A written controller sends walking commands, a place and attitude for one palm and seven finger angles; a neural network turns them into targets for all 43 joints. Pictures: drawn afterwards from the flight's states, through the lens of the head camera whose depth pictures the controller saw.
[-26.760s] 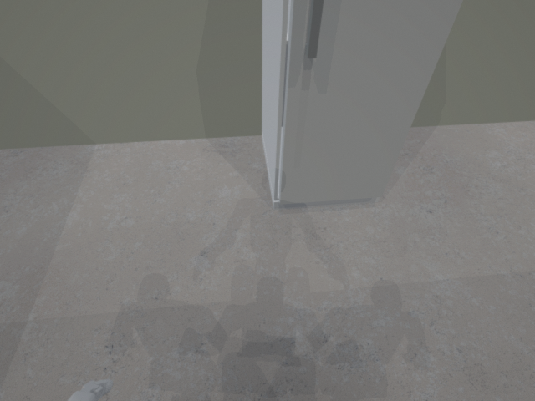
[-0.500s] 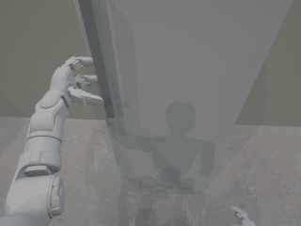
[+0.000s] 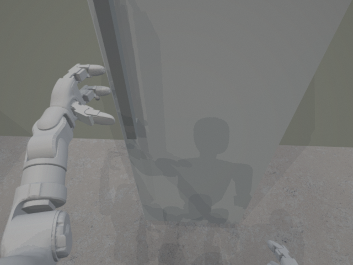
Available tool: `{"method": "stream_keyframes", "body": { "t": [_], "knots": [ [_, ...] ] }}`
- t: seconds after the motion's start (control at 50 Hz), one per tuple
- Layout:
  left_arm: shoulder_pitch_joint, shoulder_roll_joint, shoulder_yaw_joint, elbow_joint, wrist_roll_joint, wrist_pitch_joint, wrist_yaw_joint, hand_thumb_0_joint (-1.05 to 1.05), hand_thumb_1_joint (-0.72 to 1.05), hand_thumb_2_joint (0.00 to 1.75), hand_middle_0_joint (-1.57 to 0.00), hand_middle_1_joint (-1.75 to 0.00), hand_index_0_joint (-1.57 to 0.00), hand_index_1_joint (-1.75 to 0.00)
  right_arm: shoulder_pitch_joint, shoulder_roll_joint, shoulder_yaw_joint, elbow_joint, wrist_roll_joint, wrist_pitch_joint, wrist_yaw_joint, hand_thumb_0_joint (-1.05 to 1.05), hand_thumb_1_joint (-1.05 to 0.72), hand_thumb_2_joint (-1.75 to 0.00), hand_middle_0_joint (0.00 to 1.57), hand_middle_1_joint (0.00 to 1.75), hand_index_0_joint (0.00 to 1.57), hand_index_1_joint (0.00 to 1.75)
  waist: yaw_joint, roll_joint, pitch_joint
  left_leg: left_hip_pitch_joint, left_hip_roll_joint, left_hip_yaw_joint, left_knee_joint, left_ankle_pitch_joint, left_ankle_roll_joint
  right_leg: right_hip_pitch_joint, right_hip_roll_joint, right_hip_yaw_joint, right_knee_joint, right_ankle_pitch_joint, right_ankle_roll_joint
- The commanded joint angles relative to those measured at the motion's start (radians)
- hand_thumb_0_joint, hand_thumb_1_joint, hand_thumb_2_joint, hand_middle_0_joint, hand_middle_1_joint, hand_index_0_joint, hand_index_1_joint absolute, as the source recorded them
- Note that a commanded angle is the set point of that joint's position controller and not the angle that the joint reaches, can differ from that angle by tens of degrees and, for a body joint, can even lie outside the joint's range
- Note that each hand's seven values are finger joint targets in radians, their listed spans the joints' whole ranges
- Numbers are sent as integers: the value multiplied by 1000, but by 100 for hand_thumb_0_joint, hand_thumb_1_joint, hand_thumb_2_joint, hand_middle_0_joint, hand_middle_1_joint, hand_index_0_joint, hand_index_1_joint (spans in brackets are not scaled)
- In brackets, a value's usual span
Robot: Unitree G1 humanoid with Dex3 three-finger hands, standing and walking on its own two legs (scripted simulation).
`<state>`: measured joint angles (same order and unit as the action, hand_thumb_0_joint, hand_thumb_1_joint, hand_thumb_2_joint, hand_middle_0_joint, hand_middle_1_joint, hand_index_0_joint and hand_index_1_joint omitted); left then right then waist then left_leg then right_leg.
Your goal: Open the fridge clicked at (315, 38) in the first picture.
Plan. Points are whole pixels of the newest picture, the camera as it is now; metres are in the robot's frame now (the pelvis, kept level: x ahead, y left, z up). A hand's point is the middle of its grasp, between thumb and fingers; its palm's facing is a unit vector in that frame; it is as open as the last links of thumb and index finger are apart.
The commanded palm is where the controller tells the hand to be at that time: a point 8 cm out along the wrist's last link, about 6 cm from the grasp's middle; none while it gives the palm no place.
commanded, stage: move the hooked fingers beside the handle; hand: left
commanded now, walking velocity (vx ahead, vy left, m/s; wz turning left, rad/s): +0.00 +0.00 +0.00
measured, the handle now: (121, 65) +0.47 +0.15 +0.25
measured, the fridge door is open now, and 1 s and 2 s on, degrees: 0 0 0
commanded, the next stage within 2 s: feel for the door with the fingertips in 0.72 s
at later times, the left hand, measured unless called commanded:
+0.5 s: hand (94, 102) +0.39 +0.20 +0.20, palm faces +0.06 -1.00 -0.01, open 14.0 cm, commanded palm +0.37 +0.25 +0.20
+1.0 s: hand (101, 100) +0.40 +0.19 +0.20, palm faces +0.00 -1.00 +0.00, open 14.0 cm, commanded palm +0.37 +0.24 +0.20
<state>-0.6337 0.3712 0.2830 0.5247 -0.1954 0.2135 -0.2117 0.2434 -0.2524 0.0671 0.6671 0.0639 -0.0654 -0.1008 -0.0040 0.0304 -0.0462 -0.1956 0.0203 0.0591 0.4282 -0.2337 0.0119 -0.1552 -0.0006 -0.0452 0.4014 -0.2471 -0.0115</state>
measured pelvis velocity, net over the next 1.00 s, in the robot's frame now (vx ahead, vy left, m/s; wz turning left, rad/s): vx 0.00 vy -0.01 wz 0.00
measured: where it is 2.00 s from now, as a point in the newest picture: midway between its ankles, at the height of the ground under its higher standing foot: outside the picture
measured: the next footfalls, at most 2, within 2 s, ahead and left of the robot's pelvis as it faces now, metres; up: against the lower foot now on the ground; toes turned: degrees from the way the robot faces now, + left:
none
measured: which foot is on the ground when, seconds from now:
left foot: down 0.00-1.00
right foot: down 0.00-1.00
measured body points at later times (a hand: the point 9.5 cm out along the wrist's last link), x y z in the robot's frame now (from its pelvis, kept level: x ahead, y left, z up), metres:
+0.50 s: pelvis -0.01 -0.01 +0.00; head -0.02 -0.02 +0.45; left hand +0.38 +0.25 +0.21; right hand +0.16 -0.25 -0.09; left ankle +0.00 +0.11 -0.74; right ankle -0.02 -0.11 -0.74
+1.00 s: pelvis +0.00 -0.01 +0.00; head -0.02 -0.02 +0.45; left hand +0.39 +0.24 +0.20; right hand +0.13 -0.26 -0.10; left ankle +0.00 +0.11 -0.74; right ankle -0.02 -0.11 -0.74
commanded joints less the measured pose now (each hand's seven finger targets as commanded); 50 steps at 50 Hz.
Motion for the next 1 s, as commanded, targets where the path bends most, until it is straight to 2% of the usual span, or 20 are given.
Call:
{"method": "stream_keyframes", "body": {
  "t": [0.0,0.02,0.14,0.22,0.26,0.28,0.3,0.38,0.44,0.48,0.52,0.58,0.64,0.68,0.74,0.82,0.84,0.88,0.94,0.98],
  "knots": [
    [-465,198,21,-265,-16,-49,-10,0,-50,30,-30,-120,-30,-120,-104,-138,-54,-157,3,-49,-6,0,-90,-90,20,30,20,30,11,21,-264,168,-1,-56,-20,322,27,23,13,9,-20,338,-26],
    [-454,176,1,-277,-16,-45,-16,0,-50,30,-30,-120,-30,-120,-109,-138,-56,-160,5,-50,-6,0,-90,-90,20,30,20,30,8,41,-267,191,0,-52,-13,344,28,17,13,10,-22,348,-26],
    [-449,155,-4,-368,-40,-24,-8,0,-50,30,-30,-120,-30,-120,-125,-135,-55,-161,4,-55,-1,0,-90,-90,20,30,20,30,9,16,-278,206,-1,-68,-13,341,23,8,16,4,-22,335,-25],
    [-403,225,64,-342,-28,-5,20,0,-50,30,-30,-120,-30,-120,-132,-139,-52,-150,-2,-40,-6,0,-90,-90,20,30,20,30,29,-44,-262,165,-5,-58,-21,307,27,38,14,6,-26,326,-23],
    [-434,210,49,-344,-23,2,30,0,-50,30,-30,-120,-30,-120,-142,-133,-48,-153,-2,-35,-7,0,-90,-90,20,30,20,30,21,-29,-247,154,-8,-57,-28,278,29,30,11,10,-32,304,-21],
    [-409,235,76,-315,-18,7,35,0,-50,30,-30,-120,-30,-120,-144,-132,-47,-151,-2,-32,-9,0,-90,-90,20,30,20,30,29,-31,-232,143,-8,-54,-26,269,31,29,11,13,-34,299,-22],
    [-434,218,49,-327,-16,6,34,0,-50,30,-30,-120,-30,-120,-146,-132,-44,-154,-2,-29,-10,0,-90,-90,20,30,20,30,21,-30,-232,140,-10,-52,-28,261,32,30,9,13,-34,297,-20],
    [-484,236,42,-262,-11,-1,19,0,-50,30,-30,-120,-30,-120,-139,-134,-42,-145,0,-24,-20,0,-90,-90,20,30,20,30,2,-12,-206,133,-9,-54,-31,209,34,3,7,20,-49,246,-19],
    [-499,229,27,-282,-22,-24,-7,0,-50,30,-30,-120,-30,-120,-141,-134,-44,-153,3,-34,-24,0,-90,-90,20,30,20,30,0,22,-256,160,-12,-51,-20,240,36,20,5,24,-42,287,-20],
    [-525,238,26,-240,-28,-28,-24,0,-50,30,-30,-120,-30,-120,-133,-136,-41,-143,2,-37,-28,0,-90,-90,20,30,20,30,-9,16,-249,151,-15,-51,-15,224,36,11,4,26,-44,284,-19],
    [-503,267,46,-174,-33,-31,-35,0,-50,30,-30,-120,-30,-120,-116,-145,-44,-132,2,-40,-29,0,-90,-90,20,30,20,30,-10,-34,-226,128,-12,-55,-17,198,38,1,5,25,-49,260,-15],
    [-539,246,23,-168,-32,-43,-44,0,-50,30,-30,-120,-30,-120,-110,-145,-45,-135,6,-48,-29,0,-90,-90,20,30,20,30,-15,-2,-239,127,-15,-59,-13,203,38,-6,3,23,-40,263,-18],
    [-541,253,30,-177,-34,-59,-40,0,-50,30,-30,-120,-30,-120,-100,-145,-50,-138,7,-57,-23,0,-90,-90,20,30,20,30,-9,22,-272,145,-14,-62,-4,228,38,-4,5,21,-32,280,-20],
    [-551,271,47,-181,-35,-71,-39,0,-50,30,-30,-120,-30,-120,-91,-149,-52,-136,4,-59,-21,0,-90,-90,20,30,20,30,-7,-13,-292,138,-15,-62,-2,236,38,13,6,21,-25,297,-19],
    [-503,310,95,-192,-37,-84,-33,0,-50,30,-30,-120,-30,-120,-91,-150,-54,-143,3,-62,-14,0,-90,-90,20,30,20,30,16,0,-306,132,-15,-56,-3,260,39,39,6,22,-16,326,-20],
    [-436,275,80,-188,-30,-76,-24,0,-50,30,-30,-120,-30,-120,-87,-150,-57,-149,4,-59,-6,0,-90,-90,20,30,20,30,23,-23,-273,118,-10,-48,-8,268,39,40,8,17,-16,328,-19],
    [-447,248,55,-194,-32,-70,-25,0,-50,30,-30,-120,-30,-120,-96,-148,-57,-150,9,-58,-6,0,-90,-90,20,30,20,30,13,-18,-253,111,-8,-45,-10,253,40,26,7,18,-18,317,-16],
    [-458,213,35,-224,-31,-59,-20,0,-50,30,-30,-120,-30,-120,-95,-145,-59,-152,7,-62,-3,0,-90,-90,20,30,20,30,11,-7,-251,128,-6,-48,-7,265,40,14,10,16,-18,320,-19],
    [-445,217,44,-291,-35,-51,-9,0,-50,30,-30,-120,-30,-120,-107,-143,-61,-160,8,-62,0,0,-90,-90,20,30,20,30,20,13,-275,147,-7,-49,-5,281,39,24,11,16,-16,324,-20],
    [-489,166,3,-321,-36,-45,0,0,-50,30,-30,-120,-30,-120,-112,-138,-58,-156,6,-63,-1,0,-90,-90,20,30,20,30,5,2,-267,156,-6,-55,-7,268,36,6,14,12,-19,301,-20]
  ]
}}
